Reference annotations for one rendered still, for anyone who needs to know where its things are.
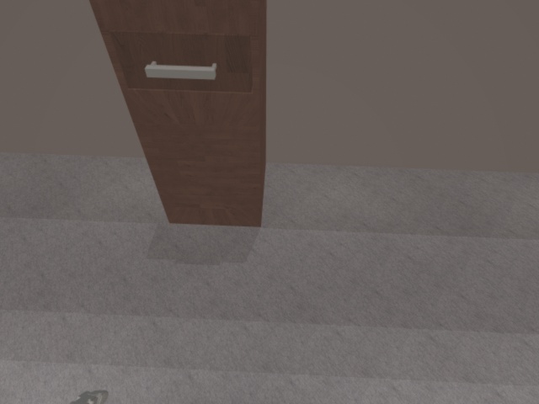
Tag drawer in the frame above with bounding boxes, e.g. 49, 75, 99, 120
109, 29, 253, 93

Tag handle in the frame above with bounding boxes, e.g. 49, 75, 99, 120
145, 61, 216, 80

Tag cabinet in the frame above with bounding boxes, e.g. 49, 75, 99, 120
89, 0, 266, 227

